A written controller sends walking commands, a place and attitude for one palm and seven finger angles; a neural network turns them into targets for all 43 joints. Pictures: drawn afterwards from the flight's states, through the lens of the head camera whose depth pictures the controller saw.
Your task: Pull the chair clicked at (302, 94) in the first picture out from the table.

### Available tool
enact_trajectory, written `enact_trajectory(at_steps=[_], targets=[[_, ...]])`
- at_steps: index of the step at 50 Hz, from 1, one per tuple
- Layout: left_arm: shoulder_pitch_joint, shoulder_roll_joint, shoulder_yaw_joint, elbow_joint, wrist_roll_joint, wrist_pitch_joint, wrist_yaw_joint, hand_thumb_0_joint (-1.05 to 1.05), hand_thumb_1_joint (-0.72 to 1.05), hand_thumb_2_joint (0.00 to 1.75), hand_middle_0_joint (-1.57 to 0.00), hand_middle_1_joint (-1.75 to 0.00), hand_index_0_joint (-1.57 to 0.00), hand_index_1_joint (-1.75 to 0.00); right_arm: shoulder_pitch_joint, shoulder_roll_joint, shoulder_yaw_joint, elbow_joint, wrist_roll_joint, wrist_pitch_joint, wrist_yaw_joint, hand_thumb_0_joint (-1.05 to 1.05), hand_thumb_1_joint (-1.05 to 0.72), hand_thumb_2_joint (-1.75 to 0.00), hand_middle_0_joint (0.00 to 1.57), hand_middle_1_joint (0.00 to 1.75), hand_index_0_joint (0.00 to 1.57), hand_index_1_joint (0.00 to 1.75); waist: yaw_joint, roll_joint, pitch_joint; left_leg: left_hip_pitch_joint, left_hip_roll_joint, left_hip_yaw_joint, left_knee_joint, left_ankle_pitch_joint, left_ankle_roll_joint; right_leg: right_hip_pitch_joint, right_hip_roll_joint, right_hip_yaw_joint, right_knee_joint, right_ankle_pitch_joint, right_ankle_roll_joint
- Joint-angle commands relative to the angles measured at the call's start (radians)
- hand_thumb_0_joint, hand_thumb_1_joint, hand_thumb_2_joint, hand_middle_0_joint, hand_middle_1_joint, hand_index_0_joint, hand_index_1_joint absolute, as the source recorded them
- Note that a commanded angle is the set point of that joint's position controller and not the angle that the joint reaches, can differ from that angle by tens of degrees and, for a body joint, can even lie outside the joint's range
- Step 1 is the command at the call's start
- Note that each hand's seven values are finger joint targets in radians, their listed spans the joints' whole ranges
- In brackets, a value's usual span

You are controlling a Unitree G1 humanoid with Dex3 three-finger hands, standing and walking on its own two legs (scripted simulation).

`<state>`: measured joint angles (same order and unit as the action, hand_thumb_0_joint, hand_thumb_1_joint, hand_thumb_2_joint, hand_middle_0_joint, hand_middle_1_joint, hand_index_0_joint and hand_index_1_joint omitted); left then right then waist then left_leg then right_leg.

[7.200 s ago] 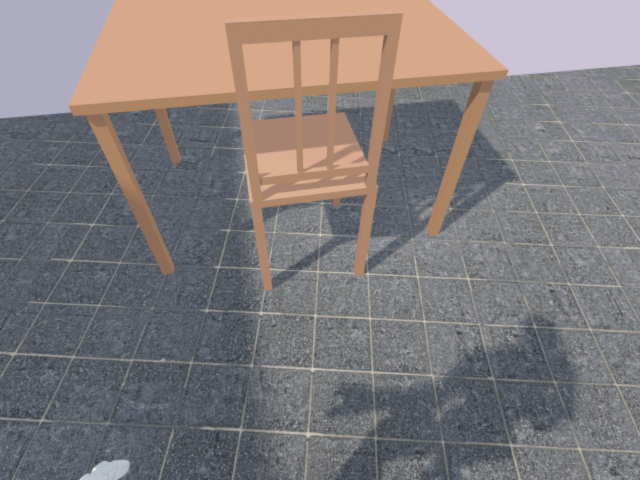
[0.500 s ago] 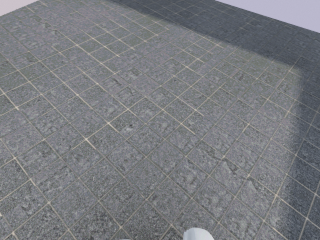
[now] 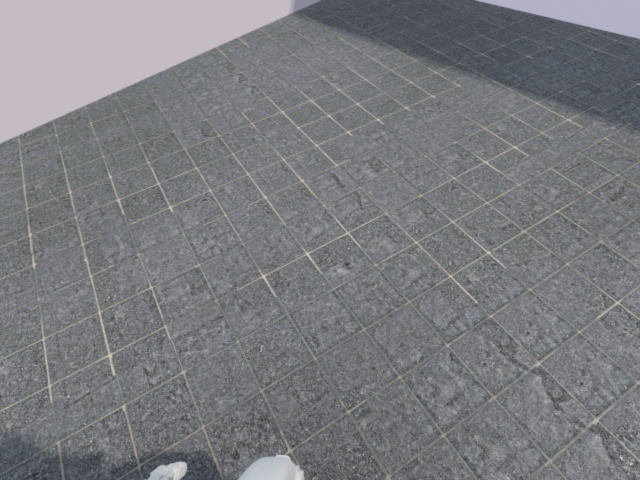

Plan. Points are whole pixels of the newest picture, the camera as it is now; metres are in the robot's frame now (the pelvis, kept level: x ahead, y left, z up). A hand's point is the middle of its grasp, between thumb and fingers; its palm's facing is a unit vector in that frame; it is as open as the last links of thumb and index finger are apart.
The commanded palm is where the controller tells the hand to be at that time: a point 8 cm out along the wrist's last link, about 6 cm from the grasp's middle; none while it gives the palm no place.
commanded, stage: turn to face it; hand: left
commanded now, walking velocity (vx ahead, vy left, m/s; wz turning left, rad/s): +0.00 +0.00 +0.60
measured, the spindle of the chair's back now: out of the picture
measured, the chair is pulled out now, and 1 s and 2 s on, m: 0.00 0.00 0.00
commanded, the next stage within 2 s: none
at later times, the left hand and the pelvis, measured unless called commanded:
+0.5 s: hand out of the picture -0.05 +0.27 -0.19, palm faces +0.36 -0.89 -0.27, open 7.4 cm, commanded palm none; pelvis -0.01 +0.04 -0.01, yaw +18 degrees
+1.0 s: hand out of the picture +0.01 +0.23 -0.13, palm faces +0.55 -0.78 -0.30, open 7.4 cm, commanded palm none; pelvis +0.02 +0.00 +0.00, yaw +36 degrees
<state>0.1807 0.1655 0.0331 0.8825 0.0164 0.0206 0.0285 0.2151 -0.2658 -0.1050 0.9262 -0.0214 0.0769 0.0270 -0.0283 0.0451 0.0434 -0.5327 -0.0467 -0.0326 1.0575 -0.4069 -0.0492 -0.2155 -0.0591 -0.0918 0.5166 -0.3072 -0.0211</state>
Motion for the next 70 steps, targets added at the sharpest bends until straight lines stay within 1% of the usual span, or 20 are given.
enact_trajectory(at_steps=[1, 13, 17, 19, 20, 25, 35, 40, 41, 42, 43, 44, 47, 49, 60, 64, 65, 67, 68, 70], targets=[[-0.005, 0.182, 0.044, -0.074, -0.001, -0.040, 0.007, 0.00, 0.90, 0.90, -0.20, -0.30, -0.20, -0.30, -0.013, -0.057, -0.013, -0.064, 0.000, -0.016, 0.006, 0.00, -0.90, -0.90, 0.20, 0.30, 0.20, 0.30, 0.005, -0.203, 0.009, -0.079, 0.077, 0.021, 0.161, 0.070, -0.038, 0.055, -0.239, 0.086, -0.197, 0.398, -0.052], [0.131, 0.257, 0.067, -0.019, 0.014, -0.020, 0.004, 0.00, 0.90, 0.90, -0.20, -0.30, -0.20, -0.30, -0.173, -0.037, 0.025, -0.108, 0.010, -0.029, 0.007, 0.00, -0.90, -0.90, 0.20, 0.30, 0.20, 0.30, 0.090, -0.276, -0.064, 0.081, 0.086, 0.143, -0.276, -0.032, -0.019, 0.196, -0.316, -0.015, -0.090, 0.602, -0.088], [0.111, 0.262, 0.076, -0.016, -0.001, -0.012, -0.001, 0.00, 0.90, 0.90, -0.20, -0.30, -0.20, -0.30, -0.043, -0.090, 0.013, -0.086, 0.006, -0.051, 0.002, 0.00, -0.90, -0.90, 0.20, 0.30, 0.20, 0.30, 0.016, -0.174, -0.160, 0.383, 0.079, 0.146, -0.644, 0.244, 0.019, 0.101, -0.289, -0.102, 0.162, 0.543, 0.001], [0.032, 0.160, 0.046, -0.093, -0.008, -0.009, -0.012, 0.00, 0.90, 0.90, -0.20, -0.30, -0.20, -0.30, 0.112, -0.288, -0.037, -0.057, 0.011, -0.061, -0.017, 0.00, -0.90, -0.90, 0.20, 0.30, 0.20, 0.30, -0.073, 0.284, -0.223, 0.688, 0.477, -0.350, -0.662, 1.041, 0.246, -0.390, -0.076, -0.068, 0.572, -0.370, 0.132], [-0.013, 0.194, 0.046, -0.105, 0.000, 0.005, -0.004, 0.00, 0.90, 0.90, -0.20, -0.30, -0.20, -0.30, 0.133, -0.271, -0.030, -0.037, 0.015, -0.051, -0.019, 0.00, -0.90, -0.90, 0.20, 0.30, 0.20, 0.30, -0.071, 0.145, -0.198, 0.645, 0.485, -0.248, -0.629, 0.999, 0.275, -0.388, -0.099, 0.019, 0.638, -0.344, 0.115], [0.021, 0.188, 0.061, -0.042, -0.001, 0.012, -0.018, 0.00, 0.90, 0.90, -0.20, -0.30, -0.20, -0.30, -0.077, -0.167, 0.002, -0.094, 0.006, -0.063, -0.034, 0.00, -0.90, -0.90, 0.20, 0.30, 0.20, 0.30, 0.022, 0.120, -0.058, 0.401, 0.278, -0.120, -0.686, 0.719, 0.188, -0.328, -0.075, 0.065, 0.656, -0.096, 0.132], [-0.090, 0.167, 0.050, -0.101, -0.006, 0.006, -0.008, 0.00, 0.90, 0.90, -0.20, -0.30, -0.20, -0.30, 0.002, -0.177, -0.014, -0.082, -0.002, -0.055, -0.031, 0.00, -0.90, -0.90, 0.20, 0.30, 0.20, 0.30, -0.012, 0.113, -0.066, 0.408, 0.265, -0.285, -0.677, 0.628, 0.224, -0.264, -0.007, 0.082, 0.362, -0.128, 0.135], [0.009, 0.175, 0.050, -0.089, -0.016, -0.015, -0.003, 0.00, 0.90, 0.90, -0.20, -0.30, -0.20, -0.30, -0.040, -0.170, -0.020, -0.097, 0.003, -0.050, -0.031, 0.00, -0.90, -0.90, 0.20, 0.30, 0.20, 0.30, 0.043, 0.115, -0.111, 0.290, 0.207, -0.327, -0.567, 0.642, 0.173, 0.009, 0.041, 0.067, 0.009, 0.039, 0.115], [0.061, 0.200, 0.058, -0.078, -0.013, -0.027, 0.001, 0.00, 0.90, 0.90, -0.20, -0.30, -0.20, -0.30, -0.043, -0.142, -0.017, -0.104, 0.010, -0.052, -0.028, 0.00, -0.90, -0.90, 0.20, 0.30, 0.20, 0.30, 0.068, 0.044, -0.139, 0.208, 0.158, -0.297, -0.499, 0.491, 0.124, 0.150, -0.010, 0.099, -0.146, 0.153, 0.111], [0.087, 0.293, 0.076, -0.071, 0.003, -0.039, 0.010, 0.00, 0.90, 0.90, -0.20, -0.30, -0.20, -0.30, -0.008, -0.066, -0.005, -0.112, 0.020, -0.054, -0.021, 0.00, -0.90, -0.90, 0.20, 0.30, 0.20, 0.30, 0.072, -0.230, -0.176, 0.019, 0.035, -0.141, -0.307, 0.139, 0.039, 0.329, -0.261, 0.312, -0.222, 0.279, 0.038], [0.097, 0.348, 0.080, -0.079, 0.005, -0.034, 0.012, 0.00, 0.90, 0.90, -0.20, -0.30, -0.20, -0.30, -0.012, -0.065, -0.006, -0.135, 0.013, -0.051, -0.024, 0.00, -0.90, -0.90, 0.20, 0.30, 0.20, 0.30, 0.075, -0.345, -0.163, -0.059, -0.028, -0.038, -0.086, -0.234, -0.006, 0.254, -0.468, 0.470, -0.213, 0.452, -0.086], [0.071, 0.316, 0.069, -0.090, 0.001, -0.028, 0.012, 0.00, 0.90, 0.90, -0.20, -0.30, -0.20, -0.30, -0.009, -0.095, -0.014, -0.126, 0.006, -0.042, -0.023, 0.00, -0.90, -0.90, 0.20, 0.30, 0.20, 0.30, 0.062, -0.231, -0.131, -0.032, 0.023, -0.074, 0.067, -0.204, 0.005, 0.140, -0.442, 0.388, -0.203, 0.394, -0.129], [-0.066, 0.210, 0.043, -0.114, -0.004, -0.030, 0.008, 0.00, 0.90, 0.90, -0.20, -0.30, -0.20, -0.30, 0.014, -0.086, -0.015, -0.063, -0.002, -0.018, -0.002, 0.00, -0.90, -0.90, 0.20, 0.30, 0.20, 0.30, -0.003, -0.207, -0.003, -0.040, 0.074, -0.031, 0.201, -0.005, -0.015, 0.027, -0.280, 0.185, -0.217, 0.281, -0.072], [-0.030, 0.197, 0.037, -0.104, -0.003, -0.037, 0.006, 0.00, 0.90, 0.90, -0.20, -0.30, -0.20, -0.30, 0.018, -0.068, -0.006, -0.052, -0.001, -0.017, 0.004, 0.00, -0.90, -0.90, 0.20, 0.30, 0.20, 0.30, 0.004, -0.221, -0.014, -0.052, 0.076, 0.000, 0.189, 0.042, -0.030, 0.071, -0.249, 0.094, -0.193, 0.398, -0.056], [0.102, 0.259, 0.063, -0.038, 0.014, -0.020, 0.004, 0.00, 0.90, 0.90, -0.20, -0.30, -0.20, -0.30, -0.147, -0.040, 0.022, -0.094, 0.011, -0.024, 0.010, 0.00, -0.90, -0.90, 0.20, 0.30, 0.20, 0.30, 0.080, -0.258, -0.036, 0.077, 0.091, 0.121, -0.213, -0.035, -0.026, 0.143, -0.318, -0.014, -0.129, 0.495, -0.093], [0.091, 0.276, 0.075, -0.029, 0.009, -0.010, 0.000, 0.00, 0.90, 0.90, -0.20, -0.30, -0.20, -0.30, -0.084, -0.058, 0.021, -0.091, 0.009, -0.041, 0.005, 0.00, -0.90, -0.90, 0.20, 0.30, 0.20, 0.30, 0.046, -0.236, -0.094, 0.251, 0.073, 0.160, -0.472, 0.092, 0.001, 0.108, -0.322, -0.075, 0.002, 0.465, -0.044], [0.083, 0.264, 0.073, -0.030, 0.001, -0.006, -0.002, 0.00, 0.90, 0.90, -0.20, -0.30, -0.20, -0.30, -0.024, -0.093, 0.011, -0.079, 0.008, -0.050, 0.006, 0.00, -0.90, -0.90, 0.20, 0.30, 0.20, 0.30, 0.008, -0.143, -0.132, 0.396, 0.088, 0.117, -0.618, 0.227, 0.015, 0.030, -0.297, -0.101, 0.138, 0.392, 0.001], [0.013, 0.158, 0.046, -0.105, -0.005, 0.004, -0.009, 0.00, 0.90, 0.90, -0.20, -0.30, -0.20, -0.30, 0.127, -0.288, -0.036, -0.054, 0.010, -0.059, -0.014, 0.00, -0.90, -0.90, 0.20, 0.30, 0.20, 0.30, -0.074, 0.308, -0.183, 0.608, 0.470, -0.382, -0.696, 0.907, 0.222, -0.387, -0.072, -0.062, 0.548, -0.404, 0.131], [-0.002, 0.192, 0.050, -0.105, 0.001, 0.013, -0.005, 0.00, 0.90, 0.90, -0.20, -0.30, -0.20, -0.30, 0.135, -0.278, -0.030, -0.039, 0.009, -0.053, -0.018, 0.00, -0.90, -0.90, 0.20, 0.30, 0.20, 0.30, -0.065, 0.186, -0.190, 0.584, 0.488, -0.308, -0.663, 0.859, 0.265, -0.385, -0.095, 0.030, 0.640, -0.355, 0.109], [-0.021, 0.187, 0.059, -0.071, 0.002, 0.020, -0.008, 0.00, 0.90, 0.90, -0.20, -0.30, -0.20, -0.30, 0.012, -0.208, -0.012, -0.071, 0.004, -0.057, -0.035, 0.00, -0.90, -0.90, 0.20, 0.30, 0.20, 0.30, -0.021, 0.187, -0.093, 0.448, 0.364, -0.247, -0.705, 0.606, 0.213, -0.401, -0.100, 0.069, 0.686, -0.197, 0.117]])
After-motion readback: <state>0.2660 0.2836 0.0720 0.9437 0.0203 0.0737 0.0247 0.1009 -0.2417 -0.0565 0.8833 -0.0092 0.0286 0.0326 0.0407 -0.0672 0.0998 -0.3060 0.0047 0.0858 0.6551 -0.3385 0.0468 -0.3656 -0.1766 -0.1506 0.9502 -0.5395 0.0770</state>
